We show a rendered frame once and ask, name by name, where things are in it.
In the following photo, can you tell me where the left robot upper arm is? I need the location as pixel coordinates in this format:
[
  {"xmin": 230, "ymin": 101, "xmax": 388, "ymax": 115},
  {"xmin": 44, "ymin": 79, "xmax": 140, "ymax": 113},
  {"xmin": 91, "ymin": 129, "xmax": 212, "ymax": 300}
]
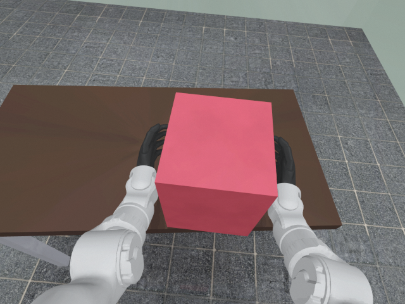
[{"xmin": 31, "ymin": 229, "xmax": 144, "ymax": 304}]

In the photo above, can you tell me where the robot left hand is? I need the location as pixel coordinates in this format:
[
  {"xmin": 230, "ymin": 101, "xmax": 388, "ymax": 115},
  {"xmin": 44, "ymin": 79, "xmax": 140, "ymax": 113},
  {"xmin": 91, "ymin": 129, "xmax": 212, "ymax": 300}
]
[{"xmin": 137, "ymin": 123, "xmax": 168, "ymax": 168}]

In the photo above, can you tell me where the right robot forearm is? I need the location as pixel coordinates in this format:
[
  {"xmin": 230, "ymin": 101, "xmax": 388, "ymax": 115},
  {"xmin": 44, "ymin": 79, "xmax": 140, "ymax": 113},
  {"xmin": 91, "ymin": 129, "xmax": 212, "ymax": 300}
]
[{"xmin": 268, "ymin": 183, "xmax": 373, "ymax": 295}]

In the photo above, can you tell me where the left robot forearm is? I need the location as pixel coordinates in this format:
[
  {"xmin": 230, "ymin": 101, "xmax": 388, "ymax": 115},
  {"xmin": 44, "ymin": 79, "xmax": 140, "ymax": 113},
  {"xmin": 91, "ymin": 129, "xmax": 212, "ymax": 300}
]
[{"xmin": 70, "ymin": 165, "xmax": 158, "ymax": 278}]

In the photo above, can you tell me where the right robot upper arm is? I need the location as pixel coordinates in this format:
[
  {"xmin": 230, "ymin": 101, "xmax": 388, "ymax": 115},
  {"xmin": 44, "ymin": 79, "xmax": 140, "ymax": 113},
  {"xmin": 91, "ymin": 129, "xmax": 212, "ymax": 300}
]
[{"xmin": 290, "ymin": 255, "xmax": 373, "ymax": 304}]

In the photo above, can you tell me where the carton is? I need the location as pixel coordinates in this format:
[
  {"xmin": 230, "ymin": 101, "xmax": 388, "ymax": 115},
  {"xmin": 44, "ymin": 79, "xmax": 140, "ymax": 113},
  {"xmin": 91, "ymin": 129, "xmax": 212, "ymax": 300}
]
[{"xmin": 154, "ymin": 92, "xmax": 278, "ymax": 236}]

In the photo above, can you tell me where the table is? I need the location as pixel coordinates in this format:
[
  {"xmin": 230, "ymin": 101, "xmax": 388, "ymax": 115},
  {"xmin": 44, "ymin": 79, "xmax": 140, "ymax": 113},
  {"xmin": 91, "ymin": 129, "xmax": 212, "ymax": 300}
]
[{"xmin": 0, "ymin": 85, "xmax": 342, "ymax": 267}]

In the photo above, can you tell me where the robot right hand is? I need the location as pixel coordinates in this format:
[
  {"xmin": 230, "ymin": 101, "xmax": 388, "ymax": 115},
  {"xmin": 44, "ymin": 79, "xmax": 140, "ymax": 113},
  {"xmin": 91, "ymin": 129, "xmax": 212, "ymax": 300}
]
[{"xmin": 274, "ymin": 136, "xmax": 296, "ymax": 185}]

